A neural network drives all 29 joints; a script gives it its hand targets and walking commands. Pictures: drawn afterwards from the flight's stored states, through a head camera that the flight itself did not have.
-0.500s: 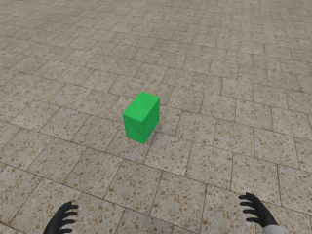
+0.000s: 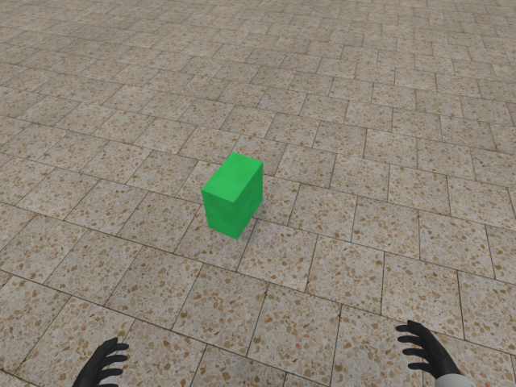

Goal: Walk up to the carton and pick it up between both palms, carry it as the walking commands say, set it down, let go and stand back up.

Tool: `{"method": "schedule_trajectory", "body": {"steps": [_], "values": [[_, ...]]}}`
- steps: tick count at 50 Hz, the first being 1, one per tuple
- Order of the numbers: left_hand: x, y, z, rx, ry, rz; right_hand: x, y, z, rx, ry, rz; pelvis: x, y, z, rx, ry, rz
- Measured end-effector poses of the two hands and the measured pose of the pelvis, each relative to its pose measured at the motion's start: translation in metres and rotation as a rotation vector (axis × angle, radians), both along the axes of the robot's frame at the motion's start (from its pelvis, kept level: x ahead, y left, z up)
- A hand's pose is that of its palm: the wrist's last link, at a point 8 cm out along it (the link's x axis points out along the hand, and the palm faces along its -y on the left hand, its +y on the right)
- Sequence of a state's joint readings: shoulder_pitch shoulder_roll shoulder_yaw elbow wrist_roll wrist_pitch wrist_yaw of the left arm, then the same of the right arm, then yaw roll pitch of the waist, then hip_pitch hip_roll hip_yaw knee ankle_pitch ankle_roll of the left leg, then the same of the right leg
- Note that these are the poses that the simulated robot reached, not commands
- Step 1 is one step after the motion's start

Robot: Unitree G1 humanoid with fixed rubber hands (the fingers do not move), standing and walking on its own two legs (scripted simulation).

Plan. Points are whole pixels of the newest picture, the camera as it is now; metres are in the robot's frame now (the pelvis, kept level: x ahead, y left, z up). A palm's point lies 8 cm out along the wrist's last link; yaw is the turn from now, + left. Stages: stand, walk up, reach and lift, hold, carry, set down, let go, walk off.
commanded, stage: stand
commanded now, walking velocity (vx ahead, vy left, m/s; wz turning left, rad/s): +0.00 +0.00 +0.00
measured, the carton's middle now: (235, 195) +1.00 +0.10 -0.62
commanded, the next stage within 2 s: walk up in 0.02 s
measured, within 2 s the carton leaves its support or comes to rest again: neither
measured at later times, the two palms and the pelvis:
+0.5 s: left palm out of the picture +0.09 +0.38 -0.08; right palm (410, 335) +0.20 -0.23 -0.05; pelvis +0.04 +0.05 +0.00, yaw +2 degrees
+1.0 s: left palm (37, 323) +0.24 +0.38 -0.07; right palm (423, 326) +0.21 -0.25 -0.03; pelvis +0.15 +0.07 +0.02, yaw +3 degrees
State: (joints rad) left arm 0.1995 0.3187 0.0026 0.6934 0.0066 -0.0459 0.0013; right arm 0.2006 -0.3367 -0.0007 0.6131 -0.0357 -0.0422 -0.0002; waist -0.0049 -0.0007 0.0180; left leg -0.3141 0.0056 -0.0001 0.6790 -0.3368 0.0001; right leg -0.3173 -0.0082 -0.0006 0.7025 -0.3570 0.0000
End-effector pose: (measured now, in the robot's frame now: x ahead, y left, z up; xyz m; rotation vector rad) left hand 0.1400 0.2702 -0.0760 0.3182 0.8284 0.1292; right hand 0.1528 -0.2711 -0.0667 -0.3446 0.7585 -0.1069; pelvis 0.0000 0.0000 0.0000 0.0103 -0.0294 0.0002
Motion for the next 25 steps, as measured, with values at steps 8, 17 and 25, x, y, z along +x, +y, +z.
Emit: {"method": "schedule_trajectory", "body": {"steps": [8, 17, 25], "values": [[-0.002, -0.001, 0.0, 0.001, 0.005, 0.002, -0.003, -0.002, -0.001, 0.001, 0.006, -0.003, -0.001, -0.001, 0.0, 0.001, -0.002, 0.0], [-0.02, 0.031, 0.003, 0.027, 0.0, 0.051, 0.002, -0.005, 0.005, -0.037, 0.058, 0.077, 0.007, 0.007, 0.002, 0.005, 0.012, 0.023], [-0.05, 0.112, -0.004, 0.076, 0.102, 0.14, 0.051, 0.038, 0.015, -0.091, 0.066, 0.186, 0.037, 0.052, -0.001, -0.02, 0.011, 0.043]]}}
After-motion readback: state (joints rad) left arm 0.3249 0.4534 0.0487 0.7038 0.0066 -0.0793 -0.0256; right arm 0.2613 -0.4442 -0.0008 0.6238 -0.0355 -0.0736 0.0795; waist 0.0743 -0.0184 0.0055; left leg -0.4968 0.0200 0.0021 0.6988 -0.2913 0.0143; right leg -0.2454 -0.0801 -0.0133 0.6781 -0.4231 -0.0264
